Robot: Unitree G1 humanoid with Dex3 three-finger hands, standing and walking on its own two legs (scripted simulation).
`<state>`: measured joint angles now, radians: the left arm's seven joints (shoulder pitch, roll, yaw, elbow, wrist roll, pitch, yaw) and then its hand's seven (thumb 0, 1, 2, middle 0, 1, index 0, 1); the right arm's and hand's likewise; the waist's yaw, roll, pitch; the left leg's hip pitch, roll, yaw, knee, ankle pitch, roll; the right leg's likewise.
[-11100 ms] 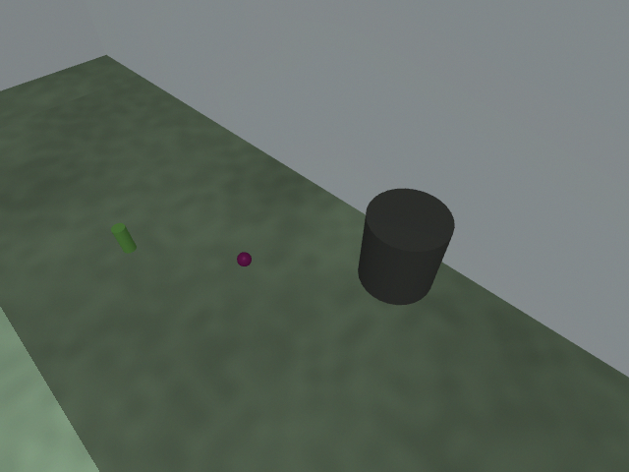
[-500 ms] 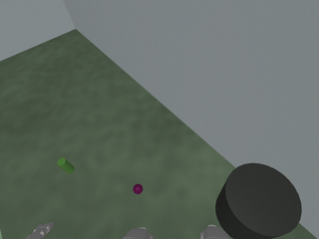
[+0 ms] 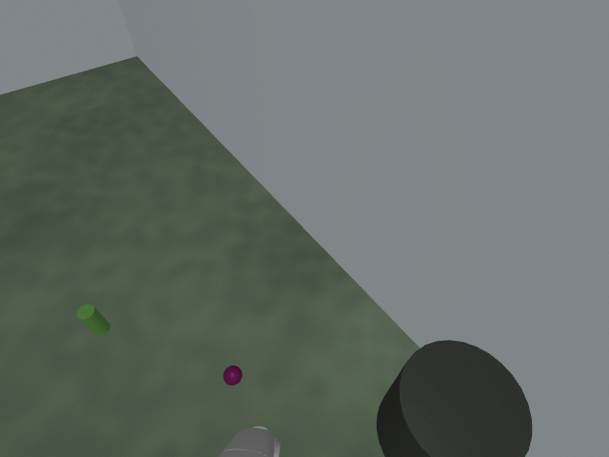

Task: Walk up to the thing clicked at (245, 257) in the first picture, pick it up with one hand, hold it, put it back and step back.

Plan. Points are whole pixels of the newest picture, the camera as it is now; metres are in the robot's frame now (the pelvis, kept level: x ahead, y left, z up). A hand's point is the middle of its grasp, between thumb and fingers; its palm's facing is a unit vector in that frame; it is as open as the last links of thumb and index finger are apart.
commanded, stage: walk up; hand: left
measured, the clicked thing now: (232, 375) +0.44 +0.26 -0.73
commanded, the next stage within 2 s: none
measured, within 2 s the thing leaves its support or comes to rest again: neither
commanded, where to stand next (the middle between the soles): +0.05 +0.03 m, yaw -2 degrees
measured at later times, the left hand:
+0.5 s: hand out of the picture +0.04 +0.30 -0.15, palm faces -0.09 -0.89 -0.44, open 7.3 cm
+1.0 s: hand out of the picture +0.06 +0.28 -0.14, palm faces -0.07 -0.91 -0.41, open 7.3 cm
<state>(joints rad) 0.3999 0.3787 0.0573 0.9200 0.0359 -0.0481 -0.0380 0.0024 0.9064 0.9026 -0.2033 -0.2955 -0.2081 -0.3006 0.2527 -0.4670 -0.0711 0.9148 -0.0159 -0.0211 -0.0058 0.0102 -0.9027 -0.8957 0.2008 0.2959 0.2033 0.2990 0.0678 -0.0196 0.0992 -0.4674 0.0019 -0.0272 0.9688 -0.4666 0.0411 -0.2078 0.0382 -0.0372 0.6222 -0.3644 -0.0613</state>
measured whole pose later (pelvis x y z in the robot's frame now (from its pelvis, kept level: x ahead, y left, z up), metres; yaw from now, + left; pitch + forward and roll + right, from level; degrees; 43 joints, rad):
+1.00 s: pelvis -0.05 +0.01 +0.00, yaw -3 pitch -3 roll +0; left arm 0.21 0.42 0.07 0.92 0.02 -0.04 -0.02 0.00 0.91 0.90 -0.20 -0.30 -0.21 -0.30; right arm 0.33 -0.41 -0.03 0.93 -0.01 -0.01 0.02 0.01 -0.90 -0.90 0.20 0.30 0.21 0.30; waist -0.04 -0.01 0.08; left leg -0.27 0.03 -0.04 0.65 -0.33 -0.02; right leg -0.34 -0.02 0.00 0.62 -0.25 -0.01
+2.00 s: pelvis -0.02 +0.03 +0.02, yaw -1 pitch -3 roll +0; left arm 0.10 0.36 0.00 1.13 0.02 -0.04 -0.01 0.00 0.91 0.90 -0.20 -0.30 -0.21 -0.30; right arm 0.07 -0.37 -0.03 1.09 -0.01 0.01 0.04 0.01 -0.90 -0.90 0.20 0.30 0.20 0.30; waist 0.01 0.01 0.04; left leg -0.12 0.00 0.03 0.43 -0.31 0.02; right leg -0.21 -0.04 0.03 0.45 -0.26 0.02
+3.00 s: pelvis -0.03 +0.03 -0.01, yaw -5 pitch -2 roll +1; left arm 0.32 0.36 0.08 0.91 0.05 -0.03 -0.02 0.00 0.90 0.90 -0.21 -0.30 -0.21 -0.30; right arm 0.31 -0.45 -0.07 0.93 -0.03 0.04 0.05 0.01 -0.90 -0.90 0.20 0.30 0.20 0.30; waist 0.02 0.03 0.06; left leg -0.47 -0.03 -0.03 0.99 -0.46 0.00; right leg -0.25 -0.06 0.03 0.72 -0.45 0.00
